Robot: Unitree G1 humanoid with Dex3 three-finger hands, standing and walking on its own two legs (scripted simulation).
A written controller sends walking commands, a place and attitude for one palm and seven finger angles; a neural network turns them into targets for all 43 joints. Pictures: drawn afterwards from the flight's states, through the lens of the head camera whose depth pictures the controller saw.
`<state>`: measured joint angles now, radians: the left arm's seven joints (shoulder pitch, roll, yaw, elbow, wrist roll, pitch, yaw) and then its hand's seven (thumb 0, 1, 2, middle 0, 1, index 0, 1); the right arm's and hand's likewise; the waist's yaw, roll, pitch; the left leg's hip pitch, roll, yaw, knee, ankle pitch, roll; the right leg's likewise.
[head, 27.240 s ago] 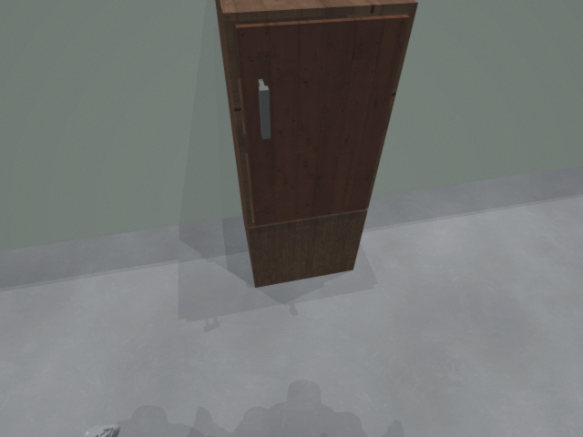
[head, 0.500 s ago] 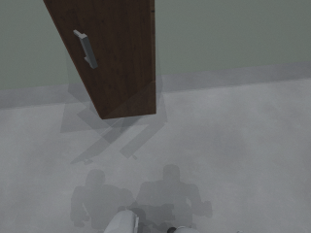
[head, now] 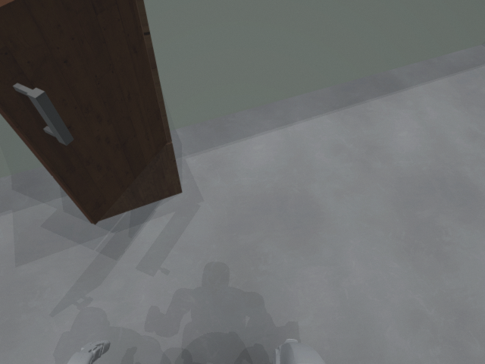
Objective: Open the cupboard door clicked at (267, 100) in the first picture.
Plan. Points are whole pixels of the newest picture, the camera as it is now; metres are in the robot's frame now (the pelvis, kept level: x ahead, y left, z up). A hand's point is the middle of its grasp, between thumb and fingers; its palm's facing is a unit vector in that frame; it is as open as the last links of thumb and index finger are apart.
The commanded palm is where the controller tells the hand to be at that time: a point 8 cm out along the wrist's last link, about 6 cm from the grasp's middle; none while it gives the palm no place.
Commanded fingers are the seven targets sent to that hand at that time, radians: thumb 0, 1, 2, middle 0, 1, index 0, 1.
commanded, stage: walk to a spot facing it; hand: left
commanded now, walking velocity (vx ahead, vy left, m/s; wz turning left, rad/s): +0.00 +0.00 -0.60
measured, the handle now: (44, 115) +0.50 +0.43 +0.05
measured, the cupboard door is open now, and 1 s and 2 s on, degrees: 39 39 39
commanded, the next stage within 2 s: turn to face it in 1.96 s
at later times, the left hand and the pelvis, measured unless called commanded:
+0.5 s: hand (161, 325) +0.19 +0.17 -0.18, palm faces -0.31 -0.93 -0.19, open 7.4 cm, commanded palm none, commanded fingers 0.00 0.90 0.90 -0.20 -0.30 -0.20 -0.30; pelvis +0.04 +0.01 -0.01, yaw -19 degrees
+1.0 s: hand (197, 302) +0.23 +0.10 -0.16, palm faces -0.55 -0.81 -0.23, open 7.4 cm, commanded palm none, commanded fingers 0.00 0.90 0.90 -0.20 -0.30 -0.20 -0.30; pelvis +0.09 -0.04 +0.00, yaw -37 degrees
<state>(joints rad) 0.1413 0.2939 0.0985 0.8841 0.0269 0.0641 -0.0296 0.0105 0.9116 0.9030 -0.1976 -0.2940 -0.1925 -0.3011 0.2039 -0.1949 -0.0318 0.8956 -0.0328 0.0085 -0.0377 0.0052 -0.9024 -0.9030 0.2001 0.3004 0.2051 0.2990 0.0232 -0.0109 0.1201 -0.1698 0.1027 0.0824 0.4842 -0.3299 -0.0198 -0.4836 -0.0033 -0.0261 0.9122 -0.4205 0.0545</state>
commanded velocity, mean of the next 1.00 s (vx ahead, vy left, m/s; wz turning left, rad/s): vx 0.12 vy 0.00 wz -0.59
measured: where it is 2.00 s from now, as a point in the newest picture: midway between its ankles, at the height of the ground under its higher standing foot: (330, 304)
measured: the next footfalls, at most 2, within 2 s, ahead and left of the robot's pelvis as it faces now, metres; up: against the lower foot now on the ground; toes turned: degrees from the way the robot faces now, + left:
right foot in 0.12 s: +0.06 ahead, -0.14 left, +0.00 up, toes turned -8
left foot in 0.44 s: +0.13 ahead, +0.11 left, +0.00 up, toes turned -15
